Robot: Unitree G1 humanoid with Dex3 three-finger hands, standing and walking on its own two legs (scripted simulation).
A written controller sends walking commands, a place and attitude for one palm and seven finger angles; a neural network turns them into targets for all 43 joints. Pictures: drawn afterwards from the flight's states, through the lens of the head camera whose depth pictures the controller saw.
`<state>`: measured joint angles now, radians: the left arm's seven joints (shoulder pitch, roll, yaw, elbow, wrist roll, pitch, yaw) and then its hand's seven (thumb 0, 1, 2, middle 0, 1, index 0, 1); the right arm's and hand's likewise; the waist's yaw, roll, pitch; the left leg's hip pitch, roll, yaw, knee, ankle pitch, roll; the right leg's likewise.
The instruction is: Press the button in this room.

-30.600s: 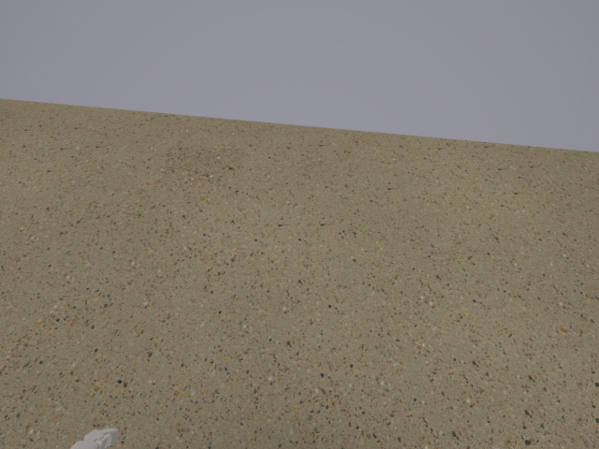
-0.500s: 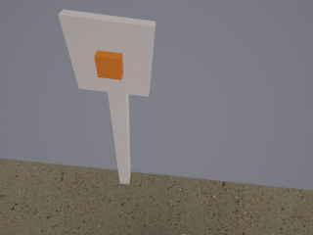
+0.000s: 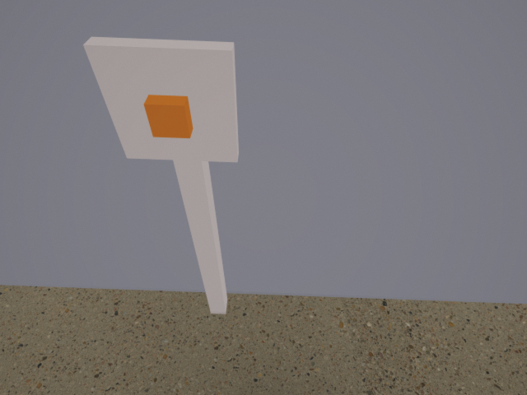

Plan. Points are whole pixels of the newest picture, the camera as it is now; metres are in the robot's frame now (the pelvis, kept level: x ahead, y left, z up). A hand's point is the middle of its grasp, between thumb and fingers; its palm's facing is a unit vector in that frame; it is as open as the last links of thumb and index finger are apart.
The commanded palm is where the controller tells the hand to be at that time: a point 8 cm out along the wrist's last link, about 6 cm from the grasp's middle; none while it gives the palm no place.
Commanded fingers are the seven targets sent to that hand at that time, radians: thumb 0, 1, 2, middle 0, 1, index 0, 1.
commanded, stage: come to a stop and stand still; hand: left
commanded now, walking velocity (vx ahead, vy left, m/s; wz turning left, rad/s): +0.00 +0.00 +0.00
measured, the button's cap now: (170, 115) +0.51 +0.19 +0.17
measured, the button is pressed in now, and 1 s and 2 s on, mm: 0 0 0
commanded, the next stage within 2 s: look again from close up in 1.12 s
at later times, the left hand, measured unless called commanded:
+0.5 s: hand out of the picture -0.04 +0.12 -0.18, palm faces +0.06 -0.99 -0.14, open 7.4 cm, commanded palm none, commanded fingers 0.00 0.90 0.90 -0.20 -0.30 -0.20 -0.30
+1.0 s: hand out of the picture -0.01 +0.11 -0.17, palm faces +0.06 -0.98 -0.18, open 7.4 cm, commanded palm none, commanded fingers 0.00 0.90 0.90 -0.20 -0.30 -0.20 -0.30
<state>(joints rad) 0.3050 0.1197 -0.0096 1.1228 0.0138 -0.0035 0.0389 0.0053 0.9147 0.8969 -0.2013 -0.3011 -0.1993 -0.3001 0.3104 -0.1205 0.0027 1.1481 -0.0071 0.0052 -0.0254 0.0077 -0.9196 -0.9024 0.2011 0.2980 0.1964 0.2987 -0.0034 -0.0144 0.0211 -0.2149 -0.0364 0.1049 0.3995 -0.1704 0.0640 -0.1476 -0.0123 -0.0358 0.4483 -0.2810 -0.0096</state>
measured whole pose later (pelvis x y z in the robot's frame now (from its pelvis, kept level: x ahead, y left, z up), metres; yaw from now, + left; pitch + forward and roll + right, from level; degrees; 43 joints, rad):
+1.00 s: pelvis +0.02 -0.05 +0.00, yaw +0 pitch -1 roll +1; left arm 0.34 0.12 -0.01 1.13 0.01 -0.04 0.04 0.00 0.91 0.90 -0.20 -0.30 -0.20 -0.30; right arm 0.29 -0.12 0.01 1.16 -0.01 -0.01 -0.04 0.01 -0.92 -0.90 0.20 0.30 0.20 0.30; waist 0.01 0.00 0.03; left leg -0.19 0.02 0.07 0.41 -0.20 -0.01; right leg -0.09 0.05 -0.06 0.40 -0.29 -0.08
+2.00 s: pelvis +0.00 +0.00 -0.01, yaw +1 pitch +2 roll +1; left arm 0.48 0.16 0.03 0.16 -0.14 -0.07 0.09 0.02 0.91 0.90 -0.25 -0.36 -0.25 -0.36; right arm 0.34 -0.21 0.00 0.85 0.03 -0.22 -0.06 0.02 -0.93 -0.90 0.20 0.30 0.20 0.30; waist -0.02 0.00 -0.02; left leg -0.34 -0.08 0.04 0.57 -0.27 0.07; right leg -0.28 -0.03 -0.05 0.61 -0.37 0.00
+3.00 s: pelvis -0.01 -0.02 -0.02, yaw +1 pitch +2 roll -1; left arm 0.41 0.27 0.21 -0.22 -0.31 -0.16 -0.22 0.02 0.90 0.90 -1.29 -1.49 -1.29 -1.49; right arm 0.25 -0.26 0.02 0.59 0.06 -0.27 -0.08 0.02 -0.91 -0.90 0.20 0.30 0.20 0.30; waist 0.02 0.04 -0.08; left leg -0.42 -0.01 0.01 0.72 -0.34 0.04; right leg -0.33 0.03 -0.08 0.68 -0.39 -0.04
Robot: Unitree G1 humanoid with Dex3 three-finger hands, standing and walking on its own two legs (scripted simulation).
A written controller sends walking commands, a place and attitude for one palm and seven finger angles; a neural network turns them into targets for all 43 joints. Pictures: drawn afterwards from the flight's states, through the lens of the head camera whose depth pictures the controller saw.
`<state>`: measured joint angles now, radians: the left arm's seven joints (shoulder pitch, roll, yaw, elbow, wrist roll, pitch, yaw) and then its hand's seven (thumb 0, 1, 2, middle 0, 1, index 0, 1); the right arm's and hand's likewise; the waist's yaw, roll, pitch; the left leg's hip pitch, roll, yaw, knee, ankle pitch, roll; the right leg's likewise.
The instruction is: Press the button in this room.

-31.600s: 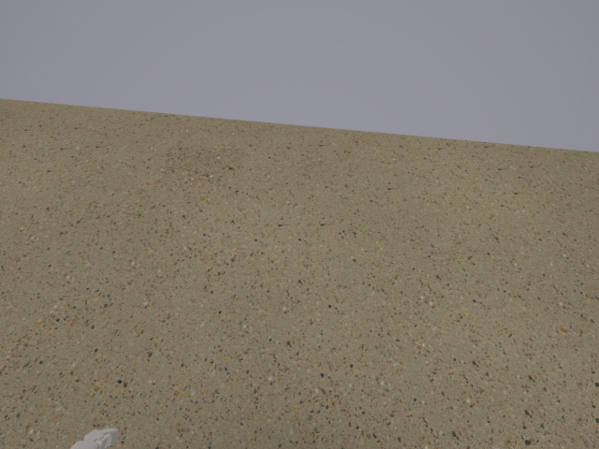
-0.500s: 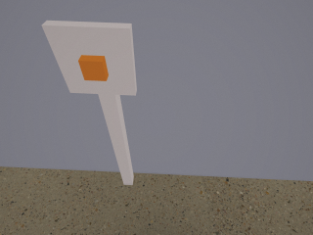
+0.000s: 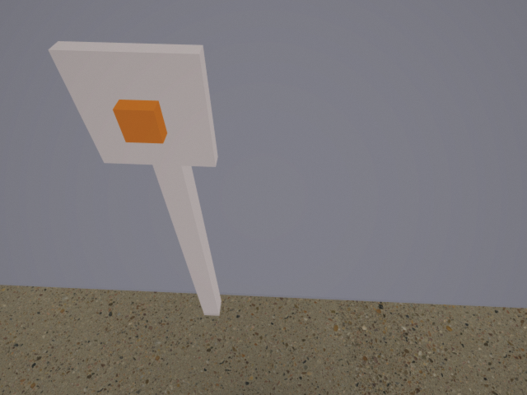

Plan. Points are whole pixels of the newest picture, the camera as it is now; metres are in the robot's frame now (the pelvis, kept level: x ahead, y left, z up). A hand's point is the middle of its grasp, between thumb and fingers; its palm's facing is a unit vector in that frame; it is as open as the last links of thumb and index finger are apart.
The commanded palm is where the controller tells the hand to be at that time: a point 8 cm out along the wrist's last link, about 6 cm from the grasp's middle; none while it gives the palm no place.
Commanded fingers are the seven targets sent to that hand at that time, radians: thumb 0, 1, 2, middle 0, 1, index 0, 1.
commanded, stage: come to a stop and stand still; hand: left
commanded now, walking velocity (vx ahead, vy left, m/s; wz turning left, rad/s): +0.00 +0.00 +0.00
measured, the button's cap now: (142, 120) +0.49 +0.24 +0.17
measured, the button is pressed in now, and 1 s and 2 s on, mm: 0 0 0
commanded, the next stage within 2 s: look again from close up in 0.12 s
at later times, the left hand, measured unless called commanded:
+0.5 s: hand out of the picture +0.01 +0.19 -0.18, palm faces +0.02 -0.98 -0.20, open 7.4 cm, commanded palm none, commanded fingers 0.00 0.90 0.90 -0.20 -0.30 -0.20 -0.30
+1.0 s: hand (115, 384) +0.15 +0.23 -0.06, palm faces +0.23 -0.96 -0.13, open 7.1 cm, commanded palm +0.10 +0.28 -0.05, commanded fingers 0.00 0.90 0.90 -0.45 -0.57 -0.45 -0.57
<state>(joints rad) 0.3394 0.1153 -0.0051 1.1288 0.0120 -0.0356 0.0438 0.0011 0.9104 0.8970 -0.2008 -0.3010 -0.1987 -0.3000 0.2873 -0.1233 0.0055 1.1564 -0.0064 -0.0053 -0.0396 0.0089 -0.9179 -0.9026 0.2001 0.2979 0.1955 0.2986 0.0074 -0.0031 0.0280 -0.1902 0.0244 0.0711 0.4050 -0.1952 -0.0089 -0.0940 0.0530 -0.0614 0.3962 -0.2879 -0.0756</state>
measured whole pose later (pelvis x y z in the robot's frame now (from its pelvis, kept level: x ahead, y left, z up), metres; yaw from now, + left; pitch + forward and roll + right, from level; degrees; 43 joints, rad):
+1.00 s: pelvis -0.02 +0.05 -0.01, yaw +1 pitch +2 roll +1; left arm 0.48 0.16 0.03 0.16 -0.14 -0.07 0.09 0.02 0.91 0.90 -0.25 -0.36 -0.25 -0.36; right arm 0.34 -0.21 0.00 0.85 0.03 -0.22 -0.06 0.02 -0.93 -0.90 0.20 0.30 0.20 0.30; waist -0.02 0.00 -0.02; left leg -0.34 -0.08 0.04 0.57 -0.27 0.07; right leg -0.28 -0.03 -0.05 0.61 -0.37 0.00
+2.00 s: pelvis -0.03 +0.03 -0.02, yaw +0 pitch +2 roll -1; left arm 0.41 0.27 0.21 -0.22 -0.31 -0.16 -0.22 0.02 0.90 0.90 -1.29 -1.49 -1.29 -1.49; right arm 0.25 -0.26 0.02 0.59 0.06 -0.27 -0.08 0.02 -0.91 -0.90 0.20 0.30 0.20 0.30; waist 0.02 0.04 -0.08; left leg -0.42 -0.01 0.01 0.72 -0.34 0.04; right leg -0.33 0.03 -0.08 0.68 -0.39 -0.04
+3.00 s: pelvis -0.04 +0.02 -0.01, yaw +1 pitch -4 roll -1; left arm 0.16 0.33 0.31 -0.24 -0.33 0.18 -0.26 0.02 0.90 0.90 -1.30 -1.50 -1.30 -1.50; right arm 0.20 -0.25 0.08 0.63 0.08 -0.24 -0.10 0.02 -0.91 -0.90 0.20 0.30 0.20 0.30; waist 0.06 0.06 -0.03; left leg -0.23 -0.01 0.00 0.55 -0.24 0.02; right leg -0.14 0.04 -0.09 0.51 -0.30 -0.05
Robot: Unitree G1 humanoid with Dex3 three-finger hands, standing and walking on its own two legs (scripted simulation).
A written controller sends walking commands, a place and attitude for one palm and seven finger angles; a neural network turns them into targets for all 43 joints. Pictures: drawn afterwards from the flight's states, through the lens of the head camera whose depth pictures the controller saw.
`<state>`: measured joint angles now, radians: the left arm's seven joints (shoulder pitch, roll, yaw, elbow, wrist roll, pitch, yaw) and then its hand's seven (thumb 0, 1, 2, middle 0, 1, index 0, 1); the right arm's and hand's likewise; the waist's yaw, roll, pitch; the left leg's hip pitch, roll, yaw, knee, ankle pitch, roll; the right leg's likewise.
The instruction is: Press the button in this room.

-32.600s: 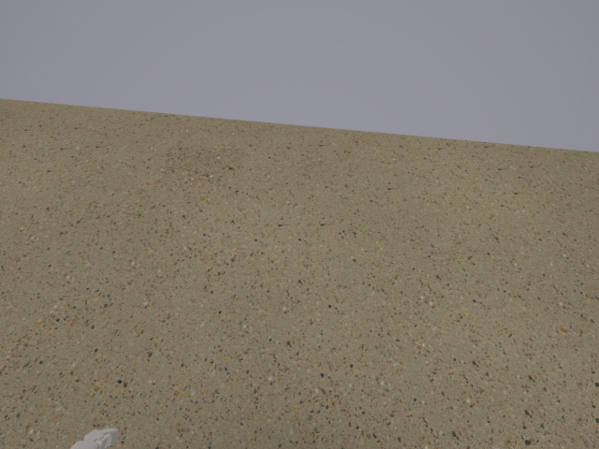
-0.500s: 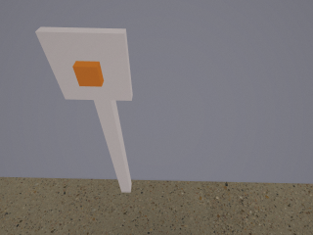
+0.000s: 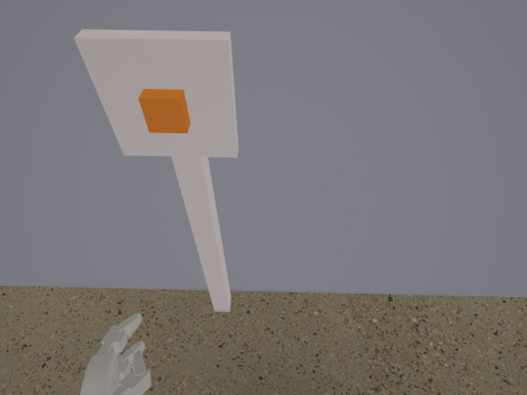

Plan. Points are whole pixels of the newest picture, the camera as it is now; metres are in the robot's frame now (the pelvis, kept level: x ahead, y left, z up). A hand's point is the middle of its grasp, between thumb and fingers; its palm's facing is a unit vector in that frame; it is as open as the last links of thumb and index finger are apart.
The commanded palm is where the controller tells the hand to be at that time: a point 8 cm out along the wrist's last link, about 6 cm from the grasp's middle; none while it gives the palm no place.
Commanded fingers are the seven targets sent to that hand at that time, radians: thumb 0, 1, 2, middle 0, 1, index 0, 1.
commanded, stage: raise the hand and make a fist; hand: left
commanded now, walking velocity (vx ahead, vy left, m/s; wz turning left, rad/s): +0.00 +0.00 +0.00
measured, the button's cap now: (166, 110) +0.51 +0.18 +0.18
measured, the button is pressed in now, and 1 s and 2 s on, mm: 0 0 0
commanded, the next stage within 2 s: aim a knuckle at the button in 1.84 s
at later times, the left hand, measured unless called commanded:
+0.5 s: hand (150, 363) +0.16 +0.15 +0.03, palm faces +0.00 -1.00 -0.07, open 3.8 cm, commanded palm +0.14 +0.22 +0.04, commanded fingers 0.00 0.90 0.90 -1.13 -1.32 -1.13 -1.32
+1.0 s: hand (121, 314) +0.20 +0.18 +0.10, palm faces +0.05 -1.00 -0.08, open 3.1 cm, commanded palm +0.17 +0.23 +0.12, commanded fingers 0.00 0.90 0.90 -1.30 -1.50 -1.30 -1.50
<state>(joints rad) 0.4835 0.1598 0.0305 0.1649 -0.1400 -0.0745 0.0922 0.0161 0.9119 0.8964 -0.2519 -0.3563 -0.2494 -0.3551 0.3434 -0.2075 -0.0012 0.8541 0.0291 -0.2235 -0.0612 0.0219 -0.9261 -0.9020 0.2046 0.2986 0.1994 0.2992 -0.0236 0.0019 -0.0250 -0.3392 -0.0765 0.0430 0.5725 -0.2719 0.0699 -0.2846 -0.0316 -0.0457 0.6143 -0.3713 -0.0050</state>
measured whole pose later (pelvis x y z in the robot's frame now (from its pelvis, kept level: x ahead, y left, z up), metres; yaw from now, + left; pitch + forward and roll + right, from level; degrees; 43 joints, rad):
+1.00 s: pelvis -0.01 -0.02 -0.01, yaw +0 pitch +2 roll -1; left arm 0.41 0.27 0.21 -0.22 -0.31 -0.16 -0.22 0.02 0.90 0.90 -1.29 -1.49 -1.29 -1.49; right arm 0.25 -0.26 0.02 0.59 0.06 -0.27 -0.08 0.02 -0.91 -0.90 0.20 0.30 0.20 0.30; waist 0.02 0.04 -0.08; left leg -0.42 -0.01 0.01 0.72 -0.34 0.04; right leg -0.33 0.03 -0.08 0.68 -0.39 -0.04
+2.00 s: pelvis -0.02 -0.03 +0.01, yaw +1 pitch -4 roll -1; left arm 0.16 0.33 0.31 -0.24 -0.33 0.18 -0.26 0.02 0.90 0.90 -1.30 -1.50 -1.30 -1.50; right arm 0.20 -0.25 0.08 0.63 0.08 -0.24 -0.10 0.02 -0.91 -0.90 0.20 0.30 0.20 0.30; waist 0.06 0.06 -0.03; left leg -0.23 -0.01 0.00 0.55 -0.24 0.02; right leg -0.14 0.04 -0.09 0.51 -0.30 -0.05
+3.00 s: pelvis +0.00 -0.03 +0.01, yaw -1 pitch +1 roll +0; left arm -0.46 0.29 0.21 0.46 -0.20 0.06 -0.11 0.02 0.90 0.90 -1.30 -1.50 -1.30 -1.50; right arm 0.24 -0.25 0.05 0.65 0.07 -0.08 -0.08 0.01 -0.91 -0.90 0.20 0.30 0.20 0.30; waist -0.02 0.03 -0.02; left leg -0.29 -0.02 0.03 0.53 -0.25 0.03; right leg -0.22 0.03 -0.05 0.51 -0.31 -0.04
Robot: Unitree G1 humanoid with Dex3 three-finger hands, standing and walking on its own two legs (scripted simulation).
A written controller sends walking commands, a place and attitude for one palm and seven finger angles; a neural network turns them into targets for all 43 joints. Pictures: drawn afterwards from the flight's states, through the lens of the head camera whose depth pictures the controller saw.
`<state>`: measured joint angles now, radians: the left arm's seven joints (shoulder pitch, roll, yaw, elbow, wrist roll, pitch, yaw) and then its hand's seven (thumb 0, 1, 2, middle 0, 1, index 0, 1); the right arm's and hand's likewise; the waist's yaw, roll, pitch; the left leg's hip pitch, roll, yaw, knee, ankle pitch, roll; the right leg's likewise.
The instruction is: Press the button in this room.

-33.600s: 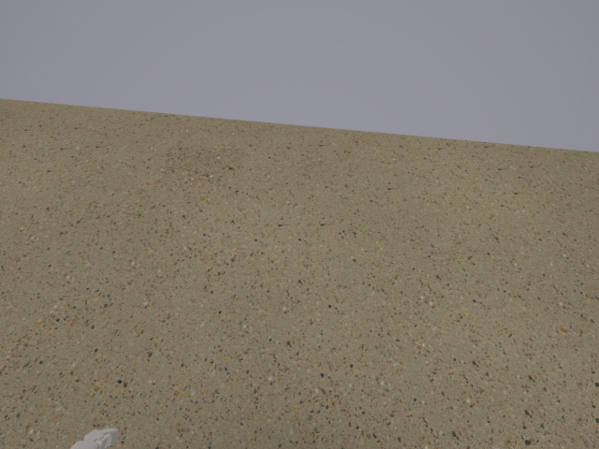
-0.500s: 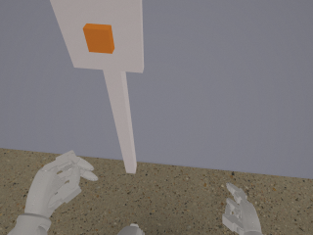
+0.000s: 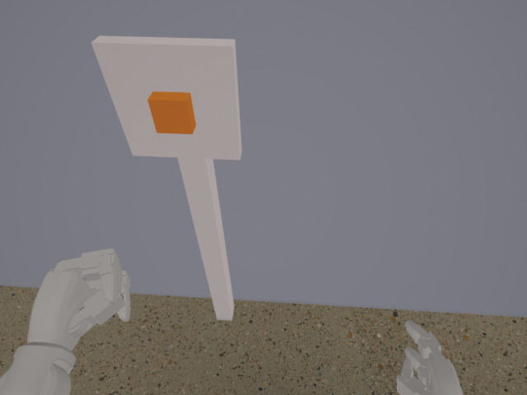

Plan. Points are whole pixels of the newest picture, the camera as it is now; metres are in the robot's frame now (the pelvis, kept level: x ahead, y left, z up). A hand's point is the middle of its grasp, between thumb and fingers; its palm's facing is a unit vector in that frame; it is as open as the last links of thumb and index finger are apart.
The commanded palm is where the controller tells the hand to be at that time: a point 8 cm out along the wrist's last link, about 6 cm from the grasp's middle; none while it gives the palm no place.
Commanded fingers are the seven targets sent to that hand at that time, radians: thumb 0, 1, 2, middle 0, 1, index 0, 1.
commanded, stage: raise the hand and make a fist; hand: left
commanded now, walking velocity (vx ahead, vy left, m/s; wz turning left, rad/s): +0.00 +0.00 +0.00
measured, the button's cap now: (173, 112) +0.51 +0.20 +0.19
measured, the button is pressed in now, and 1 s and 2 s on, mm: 0 0 0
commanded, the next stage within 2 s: aim a knuckle at the button in 0.84 s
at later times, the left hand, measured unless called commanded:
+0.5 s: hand (85, 247) +0.23 +0.22 +0.19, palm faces +0.05 -0.99 -0.10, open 3.1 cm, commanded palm +0.19 +0.26 +0.19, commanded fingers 0.00 0.90 0.90 -1.30 -1.50 -1.30 -1.50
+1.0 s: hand (96, 260) +0.22 +0.21 +0.18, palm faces +0.07 -0.99 -0.08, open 3.1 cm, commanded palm +0.20 +0.25 +0.19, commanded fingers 0.00 0.90 0.90 -1.30 -1.50 -1.30 -1.50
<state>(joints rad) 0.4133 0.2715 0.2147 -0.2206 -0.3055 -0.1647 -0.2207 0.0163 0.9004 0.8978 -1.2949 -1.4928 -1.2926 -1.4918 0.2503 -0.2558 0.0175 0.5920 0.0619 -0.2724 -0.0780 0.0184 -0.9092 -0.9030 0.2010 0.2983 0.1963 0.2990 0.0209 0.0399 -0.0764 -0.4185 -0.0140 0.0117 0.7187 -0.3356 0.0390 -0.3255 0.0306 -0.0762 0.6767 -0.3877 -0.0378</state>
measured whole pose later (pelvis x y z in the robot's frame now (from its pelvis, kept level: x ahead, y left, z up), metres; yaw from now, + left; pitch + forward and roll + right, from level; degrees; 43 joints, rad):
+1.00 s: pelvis -0.01 -0.01 +0.02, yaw +1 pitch -4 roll -1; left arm 0.16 0.33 0.31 -0.24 -0.33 0.18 -0.26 0.02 0.90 0.90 -1.30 -1.50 -1.30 -1.50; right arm 0.20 -0.25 0.08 0.63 0.08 -0.24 -0.10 0.02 -0.91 -0.90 0.20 0.30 0.20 0.30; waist 0.06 0.06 -0.03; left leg -0.23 -0.01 0.00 0.55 -0.24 0.02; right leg -0.14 0.04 -0.09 0.51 -0.30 -0.05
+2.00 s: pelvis +0.01 -0.01 +0.02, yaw -1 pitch +1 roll +0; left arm -0.46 0.29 0.21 0.46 -0.20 0.06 -0.11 0.02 0.90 0.90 -1.30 -1.50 -1.30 -1.50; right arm 0.24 -0.25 0.05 0.65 0.07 -0.08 -0.08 0.01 -0.91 -0.90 0.20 0.30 0.20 0.30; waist -0.02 0.03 -0.02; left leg -0.29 -0.02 0.03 0.53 -0.25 0.03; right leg -0.22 0.03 -0.05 0.51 -0.31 -0.04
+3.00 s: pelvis +0.00 +0.00 +0.01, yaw -2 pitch +3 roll -1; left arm -0.58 0.31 0.24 0.69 -0.18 -0.08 -0.12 0.02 0.90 0.90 -1.30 -1.50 -1.30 -1.50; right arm 0.30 -0.26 0.04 0.65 0.07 -0.05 -0.06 0.01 -0.91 -0.90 0.20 0.30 0.20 0.30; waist -0.04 0.03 -0.04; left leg -0.35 -0.01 0.04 0.57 -0.26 0.04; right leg -0.28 0.04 -0.04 0.54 -0.31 -0.04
